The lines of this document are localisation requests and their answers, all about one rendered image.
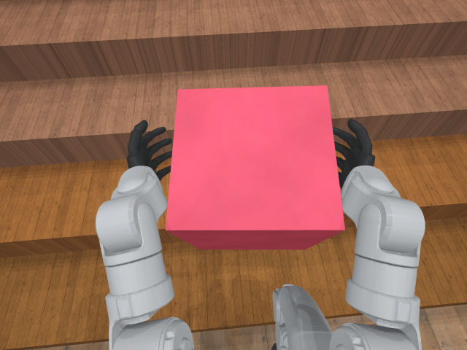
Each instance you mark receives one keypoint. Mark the right robot shin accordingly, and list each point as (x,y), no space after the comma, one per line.
(281,333)

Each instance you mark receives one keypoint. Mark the carton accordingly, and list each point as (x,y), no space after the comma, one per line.
(254,168)

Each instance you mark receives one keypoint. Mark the robot right upper arm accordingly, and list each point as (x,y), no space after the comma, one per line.
(354,336)

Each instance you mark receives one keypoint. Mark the robot right thigh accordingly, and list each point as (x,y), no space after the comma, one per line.
(306,326)

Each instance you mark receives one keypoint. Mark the right robot forearm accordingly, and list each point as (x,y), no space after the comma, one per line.
(387,247)

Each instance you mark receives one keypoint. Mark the robot left hand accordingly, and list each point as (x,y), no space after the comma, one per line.
(138,155)

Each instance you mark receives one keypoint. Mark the robot left upper arm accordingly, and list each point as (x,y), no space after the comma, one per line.
(160,334)

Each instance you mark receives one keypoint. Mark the robot right hand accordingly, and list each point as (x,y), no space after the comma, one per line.
(360,153)

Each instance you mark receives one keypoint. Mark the left robot forearm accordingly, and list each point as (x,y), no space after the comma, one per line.
(131,249)

